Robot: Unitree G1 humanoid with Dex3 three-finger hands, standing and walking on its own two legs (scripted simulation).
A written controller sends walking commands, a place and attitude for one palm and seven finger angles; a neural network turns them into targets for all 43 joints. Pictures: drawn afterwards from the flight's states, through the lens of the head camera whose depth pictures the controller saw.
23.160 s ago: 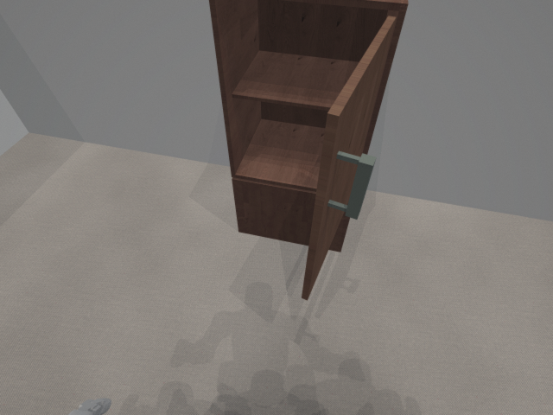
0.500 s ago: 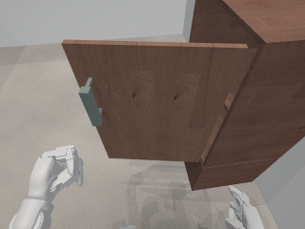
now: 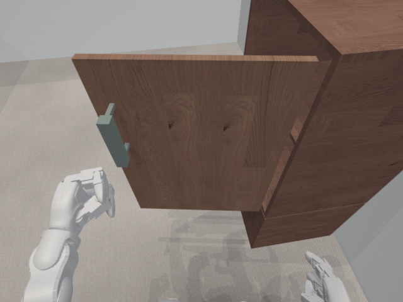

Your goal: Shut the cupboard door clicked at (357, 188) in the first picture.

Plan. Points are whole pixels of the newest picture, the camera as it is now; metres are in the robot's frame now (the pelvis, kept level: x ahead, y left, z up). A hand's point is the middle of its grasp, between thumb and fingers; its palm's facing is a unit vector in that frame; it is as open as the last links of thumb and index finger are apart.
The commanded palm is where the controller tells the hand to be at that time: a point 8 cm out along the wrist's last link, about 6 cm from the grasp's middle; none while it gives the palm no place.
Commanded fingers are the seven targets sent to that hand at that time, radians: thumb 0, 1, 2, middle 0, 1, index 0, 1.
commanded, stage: bring the fist close to the handle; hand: left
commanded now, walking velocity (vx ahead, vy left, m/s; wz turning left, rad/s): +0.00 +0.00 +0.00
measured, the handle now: (117, 136) +0.44 +0.22 +0.08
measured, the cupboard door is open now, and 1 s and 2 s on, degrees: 79 79 64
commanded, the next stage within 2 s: push the door shut along its arc in 0.90 s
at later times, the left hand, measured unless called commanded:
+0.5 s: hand (124, 171) +0.34 +0.17 +0.08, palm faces +0.01 -1.00 -0.01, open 3.1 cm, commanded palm +0.32 +0.23 +0.08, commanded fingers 0.00 0.90 0.90 -1.30 -1.50 -1.30 -1.50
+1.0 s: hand (120, 170) +0.34 +0.18 +0.08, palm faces +0.03 -1.00 -0.01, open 3.1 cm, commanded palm +0.32 +0.23 +0.08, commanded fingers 0.00 0.90 0.90 -1.30 -1.50 -1.30 -1.50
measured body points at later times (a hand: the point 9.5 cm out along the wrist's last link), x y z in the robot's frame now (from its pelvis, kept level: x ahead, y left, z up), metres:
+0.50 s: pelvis +0.00 +0.01 +0.00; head +0.05 +0.00 +0.45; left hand +0.33 +0.23 +0.08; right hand +0.15 -0.24 -0.10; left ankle +0.00 +0.11 -0.69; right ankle +0.01 -0.09 -0.69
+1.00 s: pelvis +0.00 +0.01 +0.00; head +0.04 +0.00 +0.45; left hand +0.34 +0.24 +0.08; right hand +0.14 -0.24 -0.10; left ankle +0.00 +0.11 -0.69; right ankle +0.01 -0.09 -0.69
